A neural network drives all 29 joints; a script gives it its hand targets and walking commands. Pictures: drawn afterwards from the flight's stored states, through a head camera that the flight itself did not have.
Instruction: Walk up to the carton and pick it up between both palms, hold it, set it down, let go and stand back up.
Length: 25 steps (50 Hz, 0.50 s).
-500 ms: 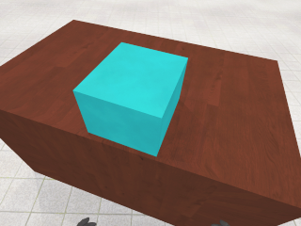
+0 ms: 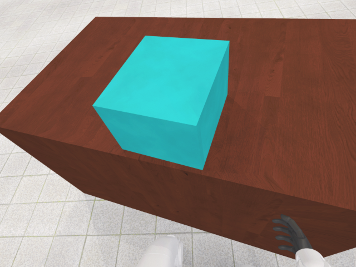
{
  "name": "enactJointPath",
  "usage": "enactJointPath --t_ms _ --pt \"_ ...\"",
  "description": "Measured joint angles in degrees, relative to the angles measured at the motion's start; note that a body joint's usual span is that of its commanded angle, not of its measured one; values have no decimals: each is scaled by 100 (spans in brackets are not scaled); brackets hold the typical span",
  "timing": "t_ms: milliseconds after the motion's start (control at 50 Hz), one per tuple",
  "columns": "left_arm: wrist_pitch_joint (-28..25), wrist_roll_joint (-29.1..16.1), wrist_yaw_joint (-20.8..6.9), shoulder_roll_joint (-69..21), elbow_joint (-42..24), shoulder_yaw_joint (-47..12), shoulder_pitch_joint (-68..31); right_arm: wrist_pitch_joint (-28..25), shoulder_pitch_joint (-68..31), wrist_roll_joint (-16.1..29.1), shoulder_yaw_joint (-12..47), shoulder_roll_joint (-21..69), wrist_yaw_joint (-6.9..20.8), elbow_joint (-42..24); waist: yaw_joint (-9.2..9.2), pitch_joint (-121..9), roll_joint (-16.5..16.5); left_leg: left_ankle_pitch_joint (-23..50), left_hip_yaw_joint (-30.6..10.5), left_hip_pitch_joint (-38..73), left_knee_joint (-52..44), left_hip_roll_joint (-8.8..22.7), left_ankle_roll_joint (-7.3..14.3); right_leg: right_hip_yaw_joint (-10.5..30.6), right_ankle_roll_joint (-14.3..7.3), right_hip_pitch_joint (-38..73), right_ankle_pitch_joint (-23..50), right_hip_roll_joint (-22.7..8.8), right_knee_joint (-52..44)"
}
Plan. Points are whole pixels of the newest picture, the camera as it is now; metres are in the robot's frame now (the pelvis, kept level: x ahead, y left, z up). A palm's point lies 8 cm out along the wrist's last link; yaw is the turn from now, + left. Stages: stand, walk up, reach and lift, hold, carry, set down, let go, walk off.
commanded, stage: walk up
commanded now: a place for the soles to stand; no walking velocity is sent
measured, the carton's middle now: (172, 98) +0.52 +0.07 +0.04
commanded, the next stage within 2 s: none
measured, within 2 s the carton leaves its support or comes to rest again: neither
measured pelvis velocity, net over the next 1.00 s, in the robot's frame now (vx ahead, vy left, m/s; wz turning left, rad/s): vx -0.02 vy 0.23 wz -0.37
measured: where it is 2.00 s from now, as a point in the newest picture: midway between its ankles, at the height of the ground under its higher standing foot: outside the picture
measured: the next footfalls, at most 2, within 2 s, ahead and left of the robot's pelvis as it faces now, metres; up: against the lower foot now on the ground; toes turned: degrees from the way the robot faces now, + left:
left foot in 0.28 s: +0.05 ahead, +0.27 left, +0.00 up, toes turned -1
right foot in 1.20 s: +0.04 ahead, +0.08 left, +0.00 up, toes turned -28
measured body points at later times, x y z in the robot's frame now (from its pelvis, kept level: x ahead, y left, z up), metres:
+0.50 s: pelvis -0.05 +0.21 -0.01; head -0.04 +0.21 +0.44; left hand +0.11 +0.44 -0.12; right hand +0.04 -0.04 -0.11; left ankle +0.01 +0.27 -0.74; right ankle -0.03 +0.06 -0.64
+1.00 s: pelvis -0.02 +0.23 +0.01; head -0.02 +0.25 +0.46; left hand +0.14 +0.38 -0.13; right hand -0.10 +0.02 -0.11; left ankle +0.01 +0.27 -0.74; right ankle -0.01 +0.08 -0.67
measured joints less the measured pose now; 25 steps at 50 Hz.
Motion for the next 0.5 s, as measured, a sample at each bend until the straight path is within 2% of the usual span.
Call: enactJointPath --t_ms 60,140,200,260,280,300,340,380,440,500 --pt "-19 -4 11 37 -66 53 96 104 -270 37 73 40 31 -46 47 -10 115 217 -70 -235 360 128 -137 159 130 -159 56 -82 84" --pt "-69 42 7 131 -262 100 68 214 -473 63 205 159 62 -66 154 -84 108 -15 -80 -216 224 255 -222 354 329 -356 159 -226 148" --pt "-54 107 -5 263 -379 136 -57 233 -549 116 285 259 107 -131 184 -136 -6 -328 -103 70 -475 375 -159 507 482 -512 212 -358 243" --pt "46 143 -54 479 -461 188 -247 151 -501 209 363 339 193 -229 150 -200 -195 -271 -119 727 -1789 485 30 694 625 -737 145 -476 547" --pt "103 140 -80 583 -465 212 -332 92 -458 228 371 384 220 -242 110 -193 -321 -60 -88 952 -2172 442 70 812 608 -857 25 -538 794" --pt "180 132 -106 722 -400 252 -483 39 -420 227 376 490 236 -195 92 -82 -582 40 59 1008 -2092 292 78 1065 528 -970 -467 -607 1168" --pt "372 116 -106 864 -273 308 -628 -23 -166 241 468 610 249 -159 79 -105 -781 5 270 992 -1843 264 138 1302 443 -1371 -1754 -258 2298" --pt "505 83 -61 847 -225 297 -702 -32 161 318 491 592 205 -119 -79 -221 -714 77 325 1041 -2000 286 275 1145 403 -1681 -2138 184 3278" --pt "461 13 -107 776 -244 223 -865 -89 523 335 407 491 56 -51 -207 -193 -667 478 529 1312 -2693 161 459 954 363 -1974 -1834 593 4158" --pt "407 53 -248 740 -242 188 -873 -260 791 328 310 465 -72 24 -279 -187 -681 746 801 1535 -3244 48 580 804 347 -2047 -1390 789 4477"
